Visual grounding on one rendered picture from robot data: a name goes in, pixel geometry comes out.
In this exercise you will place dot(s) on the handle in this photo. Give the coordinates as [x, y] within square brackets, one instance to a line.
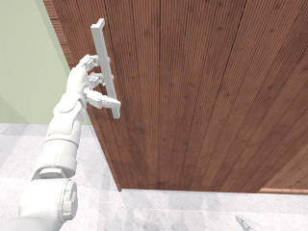
[100, 46]

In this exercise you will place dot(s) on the right robot hand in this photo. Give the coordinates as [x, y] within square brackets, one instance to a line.
[246, 224]

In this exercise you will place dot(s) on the left robot hand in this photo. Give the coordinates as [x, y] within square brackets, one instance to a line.
[80, 82]

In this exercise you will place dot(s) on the left robot forearm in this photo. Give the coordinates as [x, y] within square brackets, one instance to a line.
[58, 155]

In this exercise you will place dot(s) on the wardrobe door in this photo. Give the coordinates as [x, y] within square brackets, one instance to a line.
[213, 93]
[294, 175]

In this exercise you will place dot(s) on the left robot upper arm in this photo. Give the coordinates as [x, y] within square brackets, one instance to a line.
[46, 205]

